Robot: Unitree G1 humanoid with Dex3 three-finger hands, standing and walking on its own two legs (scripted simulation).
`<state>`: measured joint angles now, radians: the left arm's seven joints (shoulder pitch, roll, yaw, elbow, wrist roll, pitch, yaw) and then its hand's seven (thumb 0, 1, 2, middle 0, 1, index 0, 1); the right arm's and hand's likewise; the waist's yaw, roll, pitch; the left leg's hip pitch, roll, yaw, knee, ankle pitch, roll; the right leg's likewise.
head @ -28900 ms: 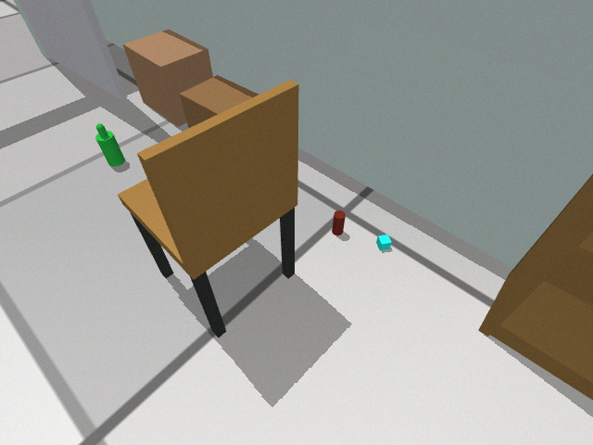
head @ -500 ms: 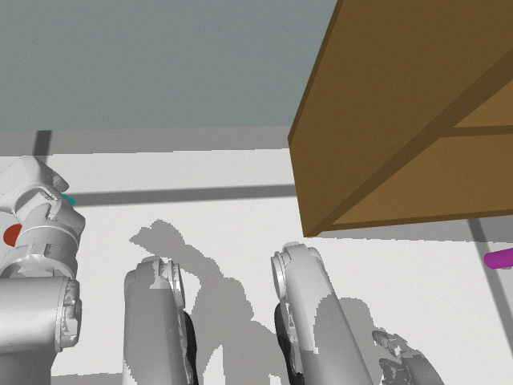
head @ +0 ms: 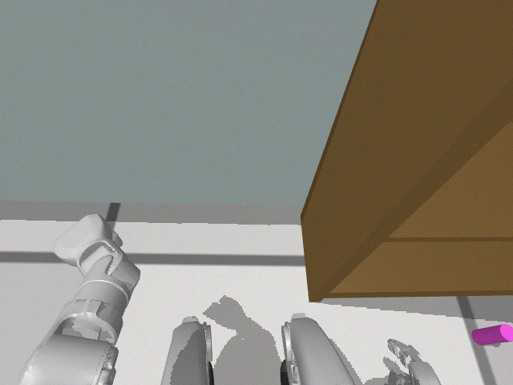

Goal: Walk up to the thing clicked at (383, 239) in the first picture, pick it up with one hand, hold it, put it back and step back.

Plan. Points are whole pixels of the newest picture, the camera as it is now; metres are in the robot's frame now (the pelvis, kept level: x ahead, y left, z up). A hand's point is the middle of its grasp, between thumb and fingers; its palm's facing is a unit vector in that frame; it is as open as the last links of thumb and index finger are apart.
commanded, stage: lift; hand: left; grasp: from above
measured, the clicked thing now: (104, 258) +0.37 +0.28 -0.13
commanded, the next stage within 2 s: hold in 0.58 s
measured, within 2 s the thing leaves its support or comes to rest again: neither
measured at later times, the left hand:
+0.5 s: hand (93, 230) +0.36 +0.24 +0.02, palm faces -0.27 -0.37 -0.89, open 5.6 cm
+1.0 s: hand (77, 228) +0.34 +0.24 +0.06, palm faces -0.27 -0.37 -0.89, open 5.5 cm
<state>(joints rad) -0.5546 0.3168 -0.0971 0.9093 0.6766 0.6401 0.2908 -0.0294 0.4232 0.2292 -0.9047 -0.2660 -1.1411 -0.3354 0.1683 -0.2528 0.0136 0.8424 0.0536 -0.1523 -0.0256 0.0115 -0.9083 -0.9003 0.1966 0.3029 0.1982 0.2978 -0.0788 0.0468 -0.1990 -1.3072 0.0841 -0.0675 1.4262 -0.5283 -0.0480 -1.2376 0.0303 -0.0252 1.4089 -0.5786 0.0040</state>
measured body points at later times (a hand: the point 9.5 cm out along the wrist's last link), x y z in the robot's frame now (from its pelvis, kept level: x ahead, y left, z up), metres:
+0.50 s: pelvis +0.04 +0.00 +0.10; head +0.11 +0.00 +0.54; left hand +0.37 +0.25 +0.07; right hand +0.12 -0.26 -0.04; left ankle +0.07 +0.15 -0.58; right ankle +0.05 -0.12 -0.58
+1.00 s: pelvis +0.04 +0.01 +0.13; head +0.07 +0.00 +0.58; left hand +0.36 +0.25 +0.11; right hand +0.15 -0.24 +0.00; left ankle +0.07 +0.15 -0.58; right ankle +0.05 -0.12 -0.58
